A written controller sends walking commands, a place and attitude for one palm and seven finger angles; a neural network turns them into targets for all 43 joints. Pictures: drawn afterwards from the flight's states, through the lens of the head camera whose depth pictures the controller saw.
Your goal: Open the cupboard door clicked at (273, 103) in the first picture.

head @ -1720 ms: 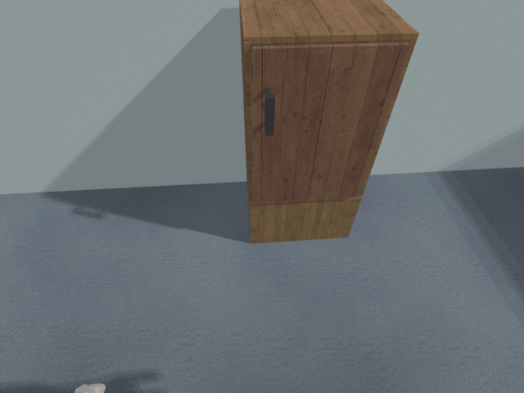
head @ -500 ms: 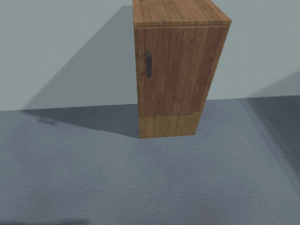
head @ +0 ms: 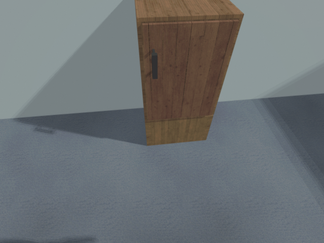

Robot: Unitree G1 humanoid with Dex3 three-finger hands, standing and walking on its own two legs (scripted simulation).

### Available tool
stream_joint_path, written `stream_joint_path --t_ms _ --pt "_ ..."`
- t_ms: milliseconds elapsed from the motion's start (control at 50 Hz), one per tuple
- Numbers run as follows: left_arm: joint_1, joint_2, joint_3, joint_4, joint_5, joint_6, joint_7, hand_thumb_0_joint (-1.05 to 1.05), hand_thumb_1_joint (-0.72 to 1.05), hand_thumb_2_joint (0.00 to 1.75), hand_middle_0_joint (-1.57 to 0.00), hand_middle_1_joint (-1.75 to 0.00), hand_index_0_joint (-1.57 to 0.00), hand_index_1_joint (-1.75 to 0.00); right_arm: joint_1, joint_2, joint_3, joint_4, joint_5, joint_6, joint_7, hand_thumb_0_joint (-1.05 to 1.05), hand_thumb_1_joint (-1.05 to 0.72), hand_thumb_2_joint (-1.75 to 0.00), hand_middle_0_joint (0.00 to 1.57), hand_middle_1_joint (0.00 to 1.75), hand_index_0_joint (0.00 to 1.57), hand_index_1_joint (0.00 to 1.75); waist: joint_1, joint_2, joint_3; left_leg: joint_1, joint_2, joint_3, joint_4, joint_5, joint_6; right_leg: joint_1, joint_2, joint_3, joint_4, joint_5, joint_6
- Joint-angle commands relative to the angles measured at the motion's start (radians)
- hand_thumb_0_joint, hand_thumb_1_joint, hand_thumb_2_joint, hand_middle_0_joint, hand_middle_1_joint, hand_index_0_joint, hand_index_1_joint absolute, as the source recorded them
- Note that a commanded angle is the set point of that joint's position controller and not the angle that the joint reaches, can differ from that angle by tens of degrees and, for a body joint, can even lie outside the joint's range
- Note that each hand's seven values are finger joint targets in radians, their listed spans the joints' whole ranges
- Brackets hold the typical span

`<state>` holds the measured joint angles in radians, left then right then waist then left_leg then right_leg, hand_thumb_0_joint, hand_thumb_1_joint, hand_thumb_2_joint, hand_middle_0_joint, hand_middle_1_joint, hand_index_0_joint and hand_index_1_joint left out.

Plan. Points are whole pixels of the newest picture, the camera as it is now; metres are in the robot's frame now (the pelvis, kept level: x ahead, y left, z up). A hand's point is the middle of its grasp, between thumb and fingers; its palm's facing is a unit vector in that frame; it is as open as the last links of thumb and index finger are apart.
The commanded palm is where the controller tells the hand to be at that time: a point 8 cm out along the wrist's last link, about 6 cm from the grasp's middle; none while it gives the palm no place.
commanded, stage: walk to a spot facing it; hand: left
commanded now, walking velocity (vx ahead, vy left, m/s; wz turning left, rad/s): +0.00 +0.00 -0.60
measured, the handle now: (154, 63) +0.87 +0.10 -0.03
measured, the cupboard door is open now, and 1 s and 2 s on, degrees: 0 0 0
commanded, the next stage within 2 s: turn to face it in 1.92 s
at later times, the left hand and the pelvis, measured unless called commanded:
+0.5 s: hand out of the picture +0.05 +0.18 -0.17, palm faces -0.18 -0.96 -0.23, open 7.4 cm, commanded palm none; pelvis -0.03 -0.01 +0.00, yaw -15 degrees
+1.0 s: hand out of the picture +0.15 +0.13 -0.17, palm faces -0.56 -0.79 -0.27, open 7.4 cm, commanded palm none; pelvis -0.06 +0.01 -0.02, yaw -35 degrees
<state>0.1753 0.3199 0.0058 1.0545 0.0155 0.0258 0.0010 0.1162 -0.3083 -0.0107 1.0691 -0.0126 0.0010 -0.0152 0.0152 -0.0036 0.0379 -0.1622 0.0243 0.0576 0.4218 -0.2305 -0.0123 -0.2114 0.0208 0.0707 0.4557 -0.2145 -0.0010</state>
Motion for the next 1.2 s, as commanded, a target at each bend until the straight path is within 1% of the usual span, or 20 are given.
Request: stream_joint_path --t_ms 0,80,120,140,160,180,260,440,540,560,580,600,660,700,820,920,960,1000,1060,1180 --pt "0.018 0.109 0.042 -0.112 0.005 0.007 0.003 0.0 0.9 0.9 -0.2 -0.3 -0.2 -0.3 0.047 -0.148 -0.052 -0.099 -0.001 0.003 -0.016 0.0 -0.9 -0.9 0.2 0.3 0.2 0.3 -0.02 0.049 -0.049 0.029 0.182 -0.093 -0.029 0.073 0.052 -0.129 -0.056 0.067 0.096 0.18 -0.013" --pt "0.067 0.062 0.057 -0.15 0.005 0.019 -0.007 0.0 0.9 0.9 -0.2 -0.3 -0.2 -0.3 0.01 -0.155 -0.075 -0.149 -0.003 0.0 -0.015 0.0 -0.9 -0.9 0.2 0.3 0.2 0.3 0.006 0.175 -0.044 -0.038 0.329 -0.131 -0.046 0.199 0.149 -0.156 -0.021 -0.044 0.369 -0.186 0.01" --pt "0.146 0.048 0.068 -0.149 0.006 0.015 -0.013 0.0 0.9 0.9 -0.2 -0.3 -0.2 -0.3 -0.04 -0.143 -0.078 -0.178 -0.008 0.003 -0.014 0.0 -0.9 -0.9 0.2 0.3 0.2 0.3 0.054 0.138 -0.038 -0.125 0.308 -0.053 0.082 0.219 0.12 -0.047 -0.055 -0.046 0.265 -0.164 0.004" --pt "0.196 0.077 0.078 -0.141 0.012 0.003 -0.011 0.0 0.9 0.9 -0.2 -0.3 -0.2 -0.3 -0.044 -0.123 -0.078 -0.188 -0.005 0.011 -0.012 0.0 -0.9 -0.9 0.2 0.3 0.2 0.3 0.075 0.003 -0.03 -0.2 0.213 0.028 0.287 0.118 0.049 0.023 -0.088 0.034 0.084 0.069 -0.015" --pt "0.199 0.19 0.101 -0.155 0.027 -0.012 0.005 0.0 0.9 0.9 -0.2 -0.3 -0.2 -0.3 0.001 -0.033 -0.066 -0.217 0.003 0.017 -0.006 0.0 -0.9 -0.9 0.2 0.3 0.2 0.3 0.052 -0.359 -0.037 -0.404 0.027 0.107 0.568 -0.278 -0.042 0.063 -0.33 0.448 -0.111 0.256 -0.1" --pt "0.219 0.178 0.1 -0.162 0.006 -0.01 0.016 0.0 0.9 0.9 -0.2 -0.3 -0.2 -0.3 -0.031 -0.062 -0.067 -0.223 0.003 0.027 -0.012 0.0 -0.9 -0.9 0.2 0.3 0.2 0.3 0.074 -0.284 -0.042 -0.373 0.003 -0.057 0.683 -0.344 -0.03 -0.025 -0.351 0.533 -0.208 0.219 -0.151" --pt "0.067 0.1 0.093 -0.209 0.006 -0.012 0.02 0.0 0.9 0.9 -0.2 -0.3 -0.2 -0.3 0.014 -0.037 -0.072 -0.192 -0.003 0.02 -0.004 0.0 -0.9 -0.9 0.2 0.3 0.2 0.3 -0.005 -0.095 -0.055 -0.343 0.042 -0.093 0.698 -0.159 -0.038 -0.053 -0.234 0.369 -0.151 0.086 -0.178" --pt "0.132 0.099 0.114 -0.197 0.011 -0.001 0.01 0.0 0.9 0.9 -0.2 -0.3 -0.2 -0.3 0.0 -0.004 -0.066 -0.221 0.007 0.011 -0.017 0.0 -0.9 -0.9 0.2 0.3 0.2 0.3 0.033 -0.146 -0.118 -0.266 -0.013 -0.076 0.387 -0.201 -0.035 0.041 -0.176 0.422 -0.137 0.145 -0.174" --pt "0.039 0.11 0.116 -0.223 0.009 0.017 0.007 0.0 0.9 0.9 -0.2 -0.3 -0.2 -0.3 0.156 -0.013 -0.068 -0.194 0.017 -0.005 -0.029 0.0 -0.9 -0.9 0.2 0.3 0.2 0.3 -0.036 -0.16 -0.134 0.016 -0.044 -0.06 0.032 -0.096 0.001 -0.12 -0.118 0.422 -0.109 0.067 -0.095" --pt "0.022 0.079 0.11 -0.236 0.006 0.019 0.004 0.0 0.9 0.9 -0.2 -0.3 -0.2 -0.3 0.193 -0.039 -0.074 -0.19 0.016 -0.012 -0.034 0.0 -0.9 -0.9 0.2 0.3 0.2 0.3 -0.055 -0.099 -0.132 0.154 0.019 -0.116 -0.066 -0.089 0.028 -0.257 -0.046 0.357 -0.047 -0.054 -0.044" --pt "0.016 0.024 0.101 -0.258 -0.002 0.022 -0.009 0.0 0.9 0.9 -0.2 -0.3 -0.2 -0.3 0.195 -0.125 -0.088 -0.2 -0.001 -0.017 -0.037 0.0 -0.9 -0.9 0.2 0.3 0.2 0.3 -0.063 0.159 -0.094 0.227 0.235 -0.357 -0.207 -0.226 0.099 -0.46 0.075 0.2 0.158 -0.203 0.006" --pt "0.007 0.021 0.11 -0.28 0.007 0.017 -0.015 0.0 0.9 0.9 -0.2 -0.3 -0.2 -0.3 0.135 -0.173 -0.093 -0.237 -0.004 -0.013 -0.038 0.0 -0.9 -0.9 0.2 0.3 0.2 0.3 -0.04 0.255 -0.039 0.073 0.45 -0.488 -0.255 -0.169 0.173 -0.48 0.079 0.029 0.458 -0.299 0.049" --pt "0.059 0.052 0.128 -0.222 0.018 0.03 -0.035 0.0 0.9 0.9 -0.2 -0.3 -0.2 -0.3 -0.038 -0.067 -0.059 -0.271 -0.01 -0.021 -0.035 0.0 -0.9 -0.9 0.2 0.3 0.2 0.3 0.045 0.148 0.009 -0.156 0.298 -0.235 -0.18 0.036 0.16 -0.362 -0.005 0.015 0.765 -0.173 0.07" --pt "0.047 0.019 0.111 -0.228 0.013 0.035 -0.043 0.0 0.9 0.9 -0.2 -0.3 -0.2 -0.3 0.0 -0.074 -0.065 -0.263 -0.015 -0.022 -0.032 0.0 -0.9 -0.9 0.2 0.3 0.2 0.3 0.024 0.15 0.007 -0.059 0.242 -0.126 -0.124 0.162 0.151 -0.374 -0.018 -0.035 0.689 -0.18 0.076" --pt "-0.088 -0.011 0.084 -0.263 0.006 0.021 -0.046 0.0 0.9 0.9 -0.2 -0.3 -0.2 -0.3 0.177 -0.121 -0.088 -0.199 -0.017 -0.017 -0.021 0.0 -0.9 -0.9 0.2 0.3 0.2 0.3 -0.067 0.21 -0.028 0.105 0.293 -0.043 -0.019 0.516 0.151 -0.27 -0.037 -0.138 0.361 -0.219 0.062" --pt "0.041 0.04 0.093 -0.219 0.006 -0.004 -0.037 0.0 0.9 0.9 -0.2 -0.3 -0.2 -0.3 0.15 -0.139 -0.096 -0.205 -0.007 -0.007 -0.007 0.0 -0.9 -0.9 0.2 0.3 0.2 0.3 0.009 0.136 -0.102 -0.024 0.268 0.074 0.238 0.419 0.035 0.075 -0.03 -0.156 -0.017 0.038 0.013" --pt "0.161 0.222 0.129 -0.191 0.003 -0.021 -0.004 0.0 0.9 0.9 -0.2 -0.3 -0.2 -0.3 0.105 -0.022 -0.061 -0.278 -0.002 0.003 -0.001 0.0 -0.9 -0.9 0.2 0.3 0.2 0.3 0.064 -0.292 -0.167 -0.445 0.091 0.08 0.657 -0.382 -0.069 0.305 -0.444 0.343 -0.067 0.68 -0.164" --pt "0.097 0.18 0.126 -0.201 0.003 -0.002 0.014 0.0 0.9 0.9 -0.2 -0.3 -0.2 -0.3 0.029 -0.034 -0.065 -0.277 0.003 0.021 -0.016 0.0 -0.9 -0.9 0.2 0.3 0.2 0.3 0.055 -0.232 -0.09 -0.451 0.11 -0.056 0.74 -0.329 -0.049 0.134 -0.359 0.305 -0.099 0.353 -0.22" --pt "-0.026 0.119 0.107 -0.242 0.01 0.002 0.009 0.0 0.9 0.9 -0.2 -0.3 -0.2 -0.3 0.1 -0.036 -0.068 -0.235 -0.014 0.027 0.004 0.0 -0.9 -0.9 0.2 0.3 0.2 0.3 -0.014 -0.153 -0.068 -0.347 0.103 -0.013 0.655 -0.2 -0.062 -0.001 -0.25 0.202 -0.15 -0.032 -0.161" --pt "0.009 0.144 0.11 -0.223 0.015 -0.018 -0.005 0.0 0.9 0.9 -0.2 -0.3 -0.2 -0.3 0.099 -0.022 -0.067 -0.25 -0.011 0.0 0.021 0.0 -0.9 -0.9 0.2 0.3 0.2 0.3 0.003 -0.172 -0.018 -0.26 0.05 0.023 0.401 -0.21 -0.053 -0.101 -0.231 0.305 -0.223 -0.372 -0.18"
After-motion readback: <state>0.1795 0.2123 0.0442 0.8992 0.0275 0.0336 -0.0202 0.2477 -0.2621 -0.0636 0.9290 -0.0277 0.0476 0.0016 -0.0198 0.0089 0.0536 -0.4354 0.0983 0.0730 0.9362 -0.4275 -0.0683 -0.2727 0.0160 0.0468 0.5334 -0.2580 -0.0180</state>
